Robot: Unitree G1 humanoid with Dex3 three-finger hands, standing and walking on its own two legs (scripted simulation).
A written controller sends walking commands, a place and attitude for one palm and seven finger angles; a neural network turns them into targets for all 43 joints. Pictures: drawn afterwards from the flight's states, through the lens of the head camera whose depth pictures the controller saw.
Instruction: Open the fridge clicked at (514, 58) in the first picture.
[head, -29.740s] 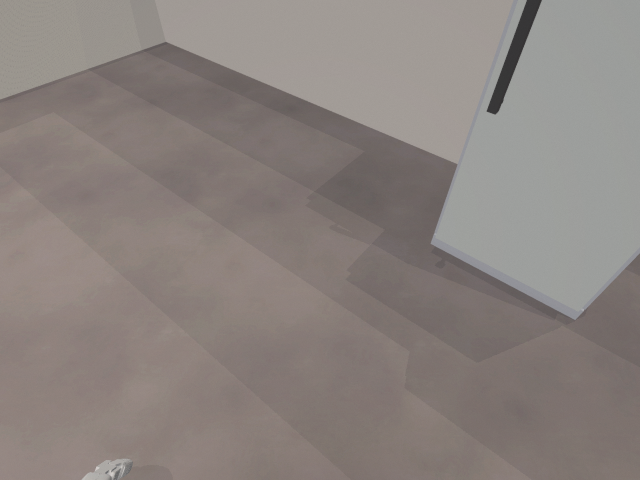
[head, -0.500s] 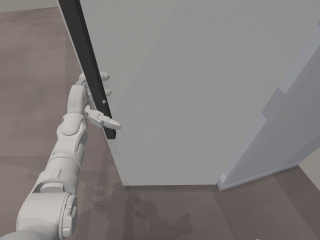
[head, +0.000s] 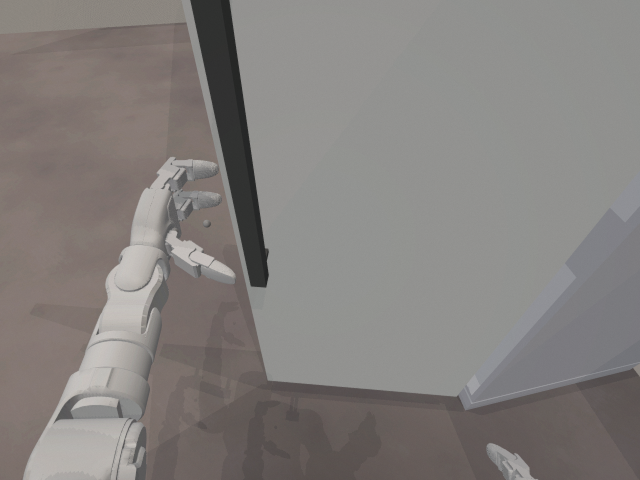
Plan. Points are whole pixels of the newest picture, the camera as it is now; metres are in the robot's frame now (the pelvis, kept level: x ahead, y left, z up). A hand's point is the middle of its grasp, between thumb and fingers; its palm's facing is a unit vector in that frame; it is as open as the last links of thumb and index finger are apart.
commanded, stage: slip the hand off the handle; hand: left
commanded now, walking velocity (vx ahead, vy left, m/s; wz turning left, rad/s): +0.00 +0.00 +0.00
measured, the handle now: (246, 170) +0.46 +0.12 +0.15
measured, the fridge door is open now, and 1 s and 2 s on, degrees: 73 73 73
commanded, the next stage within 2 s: draw the hand back to the body in 0.86 s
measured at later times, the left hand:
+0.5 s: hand (189, 266) +0.33 +0.18 +0.11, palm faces +0.03 -0.99 -0.11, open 14.7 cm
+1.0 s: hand (174, 318) +0.26 +0.17 +0.11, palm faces +0.05 -0.99 -0.13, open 14.7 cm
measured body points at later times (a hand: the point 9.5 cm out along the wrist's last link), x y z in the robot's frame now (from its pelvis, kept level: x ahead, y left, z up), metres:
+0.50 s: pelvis +0.00 -0.01 +0.00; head +0.00 -0.01 +0.45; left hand +0.33 +0.23 +0.11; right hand +0.14 -0.25 -0.09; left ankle +0.00 +0.10 -0.73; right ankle +0.01 -0.13 -0.73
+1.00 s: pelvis -0.01 -0.02 +0.00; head -0.02 -0.03 +0.45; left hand +0.25 +0.23 +0.12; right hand +0.18 -0.25 -0.07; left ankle +0.00 +0.10 -0.73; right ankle +0.01 -0.13 -0.73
